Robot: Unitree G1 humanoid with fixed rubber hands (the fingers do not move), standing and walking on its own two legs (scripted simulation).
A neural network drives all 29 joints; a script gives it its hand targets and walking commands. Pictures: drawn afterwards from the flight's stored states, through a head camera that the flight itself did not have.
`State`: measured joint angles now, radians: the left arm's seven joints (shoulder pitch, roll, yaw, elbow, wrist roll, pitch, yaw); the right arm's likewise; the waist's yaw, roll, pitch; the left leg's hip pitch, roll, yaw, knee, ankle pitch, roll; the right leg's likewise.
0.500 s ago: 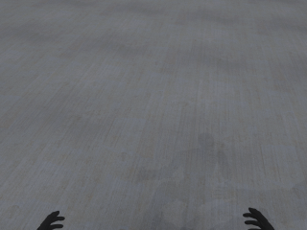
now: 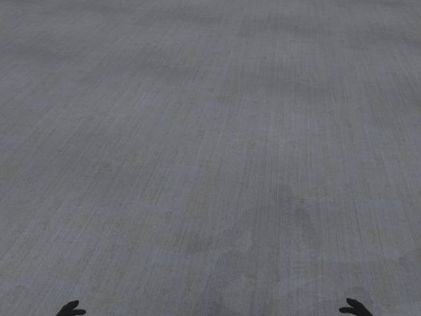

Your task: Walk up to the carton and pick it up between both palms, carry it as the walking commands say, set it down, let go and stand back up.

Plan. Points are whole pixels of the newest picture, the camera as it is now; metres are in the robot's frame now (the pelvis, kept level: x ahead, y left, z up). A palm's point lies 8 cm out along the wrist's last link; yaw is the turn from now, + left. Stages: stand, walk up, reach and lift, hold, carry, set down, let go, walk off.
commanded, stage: walk up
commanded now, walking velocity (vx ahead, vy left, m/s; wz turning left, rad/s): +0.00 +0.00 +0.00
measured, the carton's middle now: out of the picture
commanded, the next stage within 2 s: none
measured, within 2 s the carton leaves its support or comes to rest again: neither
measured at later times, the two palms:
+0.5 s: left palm (138, 237) +0.29 +0.17 -0.07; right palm out of the picture +0.06 -0.50 -0.09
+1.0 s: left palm (302, 131) +0.60 -0.28 -0.05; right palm out of the picture -0.09 -0.52 -0.05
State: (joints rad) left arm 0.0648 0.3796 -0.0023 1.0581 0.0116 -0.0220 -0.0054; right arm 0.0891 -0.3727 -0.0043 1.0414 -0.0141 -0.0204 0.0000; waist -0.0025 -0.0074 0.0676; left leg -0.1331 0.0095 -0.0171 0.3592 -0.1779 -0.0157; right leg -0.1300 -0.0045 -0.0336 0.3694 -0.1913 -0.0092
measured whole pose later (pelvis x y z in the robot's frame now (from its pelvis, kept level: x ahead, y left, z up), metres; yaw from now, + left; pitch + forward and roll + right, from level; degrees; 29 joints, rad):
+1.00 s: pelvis +0.20 -0.26 -0.01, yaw -51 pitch +3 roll +1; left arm -0.11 0.52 0.09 0.77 0.03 0.01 -0.22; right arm 0.32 -0.57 -0.11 0.89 -0.04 -0.12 0.01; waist -0.09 -0.07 -0.01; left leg 0.00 0.11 0.39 0.34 -0.35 -0.05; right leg -0.53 -0.13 -0.03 0.57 -0.16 0.01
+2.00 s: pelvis +0.47 -0.79 -0.04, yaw -76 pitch +0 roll -1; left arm 0.24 0.51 0.07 0.75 0.01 -0.05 -0.10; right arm 0.30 -0.49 -0.06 0.80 -0.02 -0.16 0.04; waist 0.05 -0.05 0.04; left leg -0.48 0.10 0.14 0.72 -0.19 0.03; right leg -0.34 0.01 0.03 0.89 -0.48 -0.07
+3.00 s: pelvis +0.47 -1.27 -0.03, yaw -84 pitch -1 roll +2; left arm 0.14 0.49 0.10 0.81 0.02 -0.06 -0.13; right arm 0.35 -0.56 -0.08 0.82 -0.02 -0.13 0.04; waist -0.05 -0.05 0.02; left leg -0.23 0.10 0.14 0.65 -0.40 -0.01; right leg -0.48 -0.10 -0.05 0.63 -0.23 -0.01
